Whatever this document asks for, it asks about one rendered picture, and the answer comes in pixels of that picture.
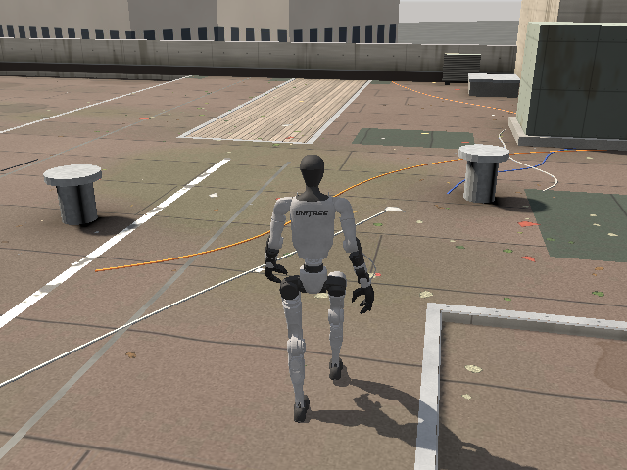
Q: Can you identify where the robot left hand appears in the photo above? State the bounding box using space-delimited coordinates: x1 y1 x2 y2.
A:
265 264 288 283

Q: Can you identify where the right robot upper arm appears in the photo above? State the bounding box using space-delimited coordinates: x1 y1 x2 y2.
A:
332 197 358 253

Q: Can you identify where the robot head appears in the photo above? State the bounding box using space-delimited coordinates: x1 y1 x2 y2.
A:
296 155 329 202

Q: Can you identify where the robot left forearm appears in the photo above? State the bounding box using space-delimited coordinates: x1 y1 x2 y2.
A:
265 235 279 268

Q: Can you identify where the robot right forearm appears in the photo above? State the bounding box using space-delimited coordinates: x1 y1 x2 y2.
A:
349 237 371 288

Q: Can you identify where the right robot shin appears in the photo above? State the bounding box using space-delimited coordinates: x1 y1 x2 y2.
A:
329 308 344 368

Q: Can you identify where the left robot upper arm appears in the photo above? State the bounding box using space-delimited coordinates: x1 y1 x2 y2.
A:
268 197 293 250

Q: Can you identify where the robot right hand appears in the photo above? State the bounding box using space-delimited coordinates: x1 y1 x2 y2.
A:
352 284 374 314

